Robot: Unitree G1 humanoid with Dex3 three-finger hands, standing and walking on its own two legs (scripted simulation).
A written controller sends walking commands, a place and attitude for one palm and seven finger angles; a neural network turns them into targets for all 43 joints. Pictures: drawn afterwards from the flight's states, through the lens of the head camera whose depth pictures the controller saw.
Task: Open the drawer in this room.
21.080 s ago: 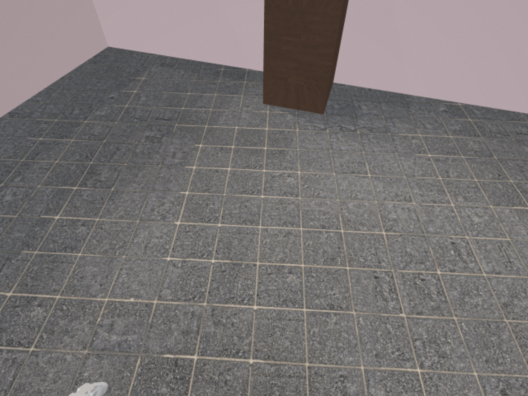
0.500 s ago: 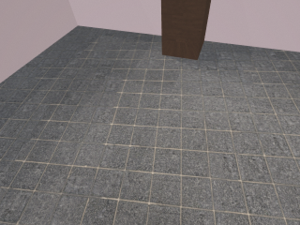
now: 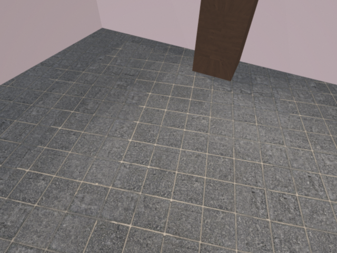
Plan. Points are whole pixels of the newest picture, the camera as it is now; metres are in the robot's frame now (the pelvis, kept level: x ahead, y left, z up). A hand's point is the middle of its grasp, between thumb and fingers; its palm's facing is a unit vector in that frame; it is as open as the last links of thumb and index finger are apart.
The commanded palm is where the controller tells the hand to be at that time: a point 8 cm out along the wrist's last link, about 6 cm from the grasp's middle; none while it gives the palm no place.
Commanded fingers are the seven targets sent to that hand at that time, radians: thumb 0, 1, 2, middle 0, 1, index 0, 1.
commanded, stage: turn or walk to find it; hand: left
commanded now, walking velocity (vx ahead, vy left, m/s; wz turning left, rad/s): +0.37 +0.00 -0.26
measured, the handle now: out of the picture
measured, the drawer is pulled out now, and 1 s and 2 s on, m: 0.00 0.00 0.00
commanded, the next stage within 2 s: none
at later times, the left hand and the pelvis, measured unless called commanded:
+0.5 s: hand out of the picture +0.07 +0.13 -0.17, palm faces +0.03 -0.99 -0.12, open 7.4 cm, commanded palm none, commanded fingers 0.00 0.90 0.90 -0.20 -0.30 -0.20 -0.30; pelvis +0.16 -0.02 -0.01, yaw -5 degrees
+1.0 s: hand (144, 138) +0.55 +0.14 -0.15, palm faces -0.21 -0.96 -0.20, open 7.4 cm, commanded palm none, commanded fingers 0.00 0.90 0.90 -0.20 -0.30 -0.20 -0.30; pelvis +0.37 -0.01 +0.00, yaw -10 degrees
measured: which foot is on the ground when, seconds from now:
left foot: down 0.00-0.12, up 0.14-0.56, down 0.58-1.00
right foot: up 0.00-0.10, down 0.12-0.58, up 0.60-1.00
